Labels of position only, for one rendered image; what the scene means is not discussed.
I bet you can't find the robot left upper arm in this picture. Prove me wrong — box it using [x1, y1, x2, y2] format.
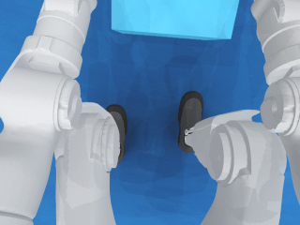
[0, 67, 83, 225]

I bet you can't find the carton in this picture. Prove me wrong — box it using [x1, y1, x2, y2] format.
[111, 0, 239, 40]

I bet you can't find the robot left shin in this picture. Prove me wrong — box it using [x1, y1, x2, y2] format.
[54, 102, 120, 161]

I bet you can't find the robot right forearm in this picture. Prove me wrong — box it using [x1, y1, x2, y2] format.
[250, 0, 300, 86]

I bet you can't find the robot right upper arm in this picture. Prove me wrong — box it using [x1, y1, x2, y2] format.
[260, 77, 300, 205]

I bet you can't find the robot left forearm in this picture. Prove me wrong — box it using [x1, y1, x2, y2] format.
[0, 0, 98, 117]

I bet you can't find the robot left foot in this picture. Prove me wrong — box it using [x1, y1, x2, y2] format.
[106, 104, 128, 164]

